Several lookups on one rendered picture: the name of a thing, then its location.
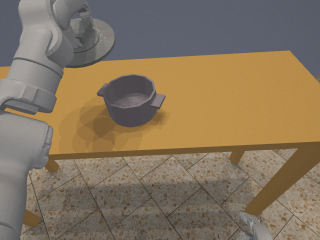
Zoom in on left robot hand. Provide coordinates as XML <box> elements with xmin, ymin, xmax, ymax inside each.
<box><xmin>63</xmin><ymin>0</ymin><xmax>94</xmax><ymax>50</ymax></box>

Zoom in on lid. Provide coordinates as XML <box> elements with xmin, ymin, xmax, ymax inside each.
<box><xmin>65</xmin><ymin>18</ymin><xmax>116</xmax><ymax>68</ymax></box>

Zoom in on right robot hand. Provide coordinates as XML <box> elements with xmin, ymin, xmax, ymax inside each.
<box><xmin>236</xmin><ymin>211</ymin><xmax>273</xmax><ymax>240</ymax></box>

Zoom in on table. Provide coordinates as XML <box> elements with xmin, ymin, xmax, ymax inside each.
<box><xmin>0</xmin><ymin>50</ymin><xmax>320</xmax><ymax>227</ymax></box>

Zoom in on pot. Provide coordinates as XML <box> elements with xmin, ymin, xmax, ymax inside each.
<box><xmin>96</xmin><ymin>74</ymin><xmax>166</xmax><ymax>127</ymax></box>

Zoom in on robot left forearm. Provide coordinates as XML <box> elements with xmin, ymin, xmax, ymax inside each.
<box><xmin>0</xmin><ymin>0</ymin><xmax>74</xmax><ymax>115</ymax></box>

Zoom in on knob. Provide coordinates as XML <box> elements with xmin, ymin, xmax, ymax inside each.
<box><xmin>70</xmin><ymin>19</ymin><xmax>93</xmax><ymax>44</ymax></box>

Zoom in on left robot upper arm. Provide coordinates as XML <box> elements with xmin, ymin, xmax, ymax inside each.
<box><xmin>0</xmin><ymin>110</ymin><xmax>54</xmax><ymax>240</ymax></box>

